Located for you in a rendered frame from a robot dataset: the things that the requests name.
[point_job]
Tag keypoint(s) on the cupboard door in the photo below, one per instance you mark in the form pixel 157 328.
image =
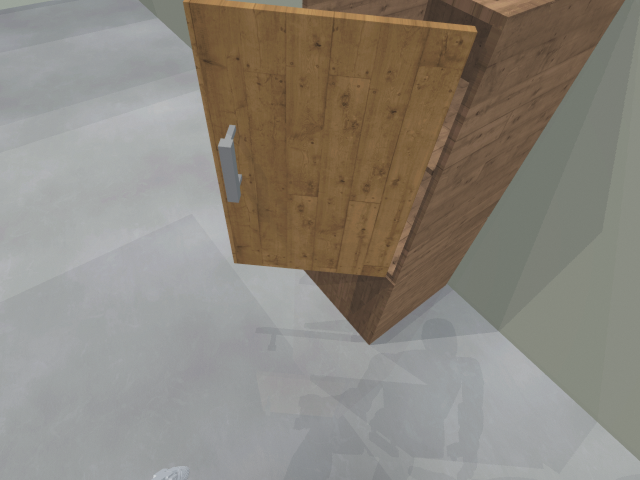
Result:
pixel 337 115

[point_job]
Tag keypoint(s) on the handle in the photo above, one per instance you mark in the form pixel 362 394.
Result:
pixel 232 179

